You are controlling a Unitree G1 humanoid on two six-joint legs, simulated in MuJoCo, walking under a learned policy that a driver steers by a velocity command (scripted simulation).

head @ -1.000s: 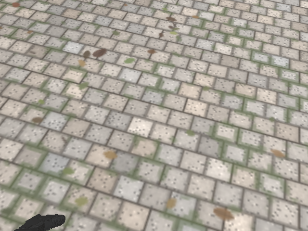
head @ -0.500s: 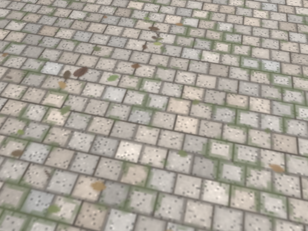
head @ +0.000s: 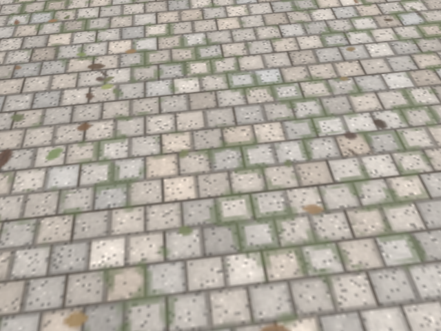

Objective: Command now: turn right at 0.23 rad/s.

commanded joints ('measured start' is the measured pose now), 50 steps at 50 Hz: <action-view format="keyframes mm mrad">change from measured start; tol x32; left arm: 1 55 148 30 -41 28 -44 2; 50 90 108 20 55 -3 -140 -25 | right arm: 1 -54 -117 -26 -85 9 -10 -5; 50 110 -112 1 6 34 -110 17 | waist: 1 62 -203 -149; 19 -8 -118 -39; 22 -83 275 -64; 41 -17 62 64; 46 94 -372 -475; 50 67 -67 -83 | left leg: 1 -207 -19 -96 315 -156 -23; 19 204 -95 -3 -251 246 95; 23 451 302 -707 -545 -270 338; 36 281 92 -133 -607 445 234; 44 329 87 -66 -110 1003 151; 46 -248 -170 -145 532 -114 73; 50 -326 18 -155 502 149 90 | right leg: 1 215 -335 320 -183 574 -271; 8 172 -240 312 -356 -184 -201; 18 21 -234 272 -312 -197 -177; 24 -607 -78 93 583 -170 -34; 41 -316 -58 0 -22 258 -23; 44 179 -9 -40 -24 234 -103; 46 744 -420 745 -160 -76 -320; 50 262 -285 363 -307 91 -204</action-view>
